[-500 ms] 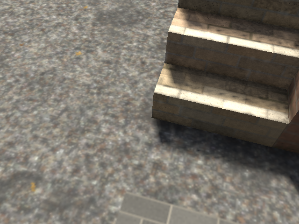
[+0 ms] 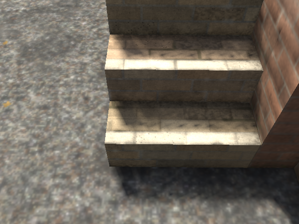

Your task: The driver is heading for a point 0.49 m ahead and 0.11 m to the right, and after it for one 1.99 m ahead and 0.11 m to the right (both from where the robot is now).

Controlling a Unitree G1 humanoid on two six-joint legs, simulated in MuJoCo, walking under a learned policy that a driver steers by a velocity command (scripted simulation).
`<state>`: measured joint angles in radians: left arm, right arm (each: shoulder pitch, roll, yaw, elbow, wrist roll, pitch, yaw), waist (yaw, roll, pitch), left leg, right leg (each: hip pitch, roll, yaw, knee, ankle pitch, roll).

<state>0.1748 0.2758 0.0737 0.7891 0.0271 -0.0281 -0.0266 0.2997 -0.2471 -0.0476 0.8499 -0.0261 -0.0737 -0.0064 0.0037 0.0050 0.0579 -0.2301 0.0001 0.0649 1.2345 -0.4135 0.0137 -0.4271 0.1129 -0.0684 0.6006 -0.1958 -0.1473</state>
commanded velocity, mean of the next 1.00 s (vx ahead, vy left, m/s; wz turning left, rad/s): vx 0.36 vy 0.00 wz -0.32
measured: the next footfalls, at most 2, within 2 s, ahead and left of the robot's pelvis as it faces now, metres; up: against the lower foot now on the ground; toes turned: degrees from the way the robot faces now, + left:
left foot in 0.38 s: +0.42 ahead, +0.13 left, +0.00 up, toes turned -16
right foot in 0.76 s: +0.45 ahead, -0.11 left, +0.00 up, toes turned -21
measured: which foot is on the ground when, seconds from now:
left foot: up 0.00-0.36, down 0.38-1.00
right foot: down 0.00-0.40, up 0.42-0.74, down 0.76-1.00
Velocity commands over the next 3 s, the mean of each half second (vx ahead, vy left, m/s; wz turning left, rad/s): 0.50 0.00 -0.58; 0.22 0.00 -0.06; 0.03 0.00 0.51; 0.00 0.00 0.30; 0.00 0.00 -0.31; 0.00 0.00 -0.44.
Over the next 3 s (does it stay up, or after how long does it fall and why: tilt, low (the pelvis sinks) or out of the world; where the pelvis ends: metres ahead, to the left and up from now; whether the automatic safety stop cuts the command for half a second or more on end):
stays up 0.32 0.01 0.02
